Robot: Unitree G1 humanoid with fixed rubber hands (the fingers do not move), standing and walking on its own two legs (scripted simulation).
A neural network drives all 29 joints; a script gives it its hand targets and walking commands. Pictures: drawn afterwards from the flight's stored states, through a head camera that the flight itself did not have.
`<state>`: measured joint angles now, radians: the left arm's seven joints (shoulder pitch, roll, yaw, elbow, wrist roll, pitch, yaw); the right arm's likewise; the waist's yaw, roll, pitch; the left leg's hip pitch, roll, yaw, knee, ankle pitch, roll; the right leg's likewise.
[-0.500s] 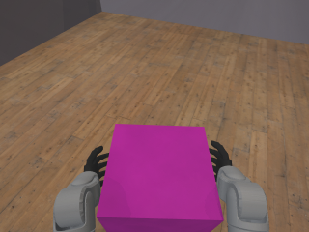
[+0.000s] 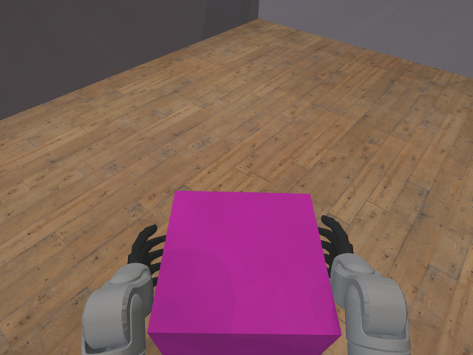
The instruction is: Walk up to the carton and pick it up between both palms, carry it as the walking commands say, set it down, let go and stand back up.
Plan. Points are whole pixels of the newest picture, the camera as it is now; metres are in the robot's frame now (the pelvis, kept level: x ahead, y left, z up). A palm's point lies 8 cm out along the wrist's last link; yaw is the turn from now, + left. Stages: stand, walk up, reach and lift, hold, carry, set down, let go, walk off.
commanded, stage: carry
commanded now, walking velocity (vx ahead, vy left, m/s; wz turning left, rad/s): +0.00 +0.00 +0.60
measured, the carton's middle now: (240, 288) +0.25 +0.01 +0.02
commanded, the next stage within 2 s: none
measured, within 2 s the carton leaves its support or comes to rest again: neither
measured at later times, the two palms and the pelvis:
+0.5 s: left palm (39, 336) +0.16 +0.27 +0.08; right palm (260, 259) +0.27 -0.01 +0.09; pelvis -0.03 +0.04 +0.00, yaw +19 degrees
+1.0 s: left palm out of the picture +0.05 +0.33 +0.09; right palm (190, 281) +0.23 +0.08 +0.10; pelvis -0.08 +0.06 +0.00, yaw +38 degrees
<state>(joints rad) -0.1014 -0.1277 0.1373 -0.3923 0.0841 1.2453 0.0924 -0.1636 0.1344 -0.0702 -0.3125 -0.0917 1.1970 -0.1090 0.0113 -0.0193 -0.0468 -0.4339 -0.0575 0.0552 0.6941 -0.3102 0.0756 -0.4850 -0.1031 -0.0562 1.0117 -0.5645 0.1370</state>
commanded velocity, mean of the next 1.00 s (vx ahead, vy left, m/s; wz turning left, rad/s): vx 0.00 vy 0.00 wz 0.58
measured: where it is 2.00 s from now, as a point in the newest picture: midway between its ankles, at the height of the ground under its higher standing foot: outside the picture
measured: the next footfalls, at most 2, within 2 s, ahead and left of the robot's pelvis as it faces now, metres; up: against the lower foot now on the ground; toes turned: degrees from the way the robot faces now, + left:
right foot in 0.14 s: +0.02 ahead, -0.10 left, +0.00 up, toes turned +2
left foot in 0.44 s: -0.02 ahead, +0.16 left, +0.00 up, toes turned +21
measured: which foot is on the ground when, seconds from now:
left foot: down 0.00-0.18, up 0.20-0.42, down 0.44-0.76, up 0.78-1.00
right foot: up 0.00-0.12, down 0.14-0.46, up 0.48-0.70, down 0.72-1.00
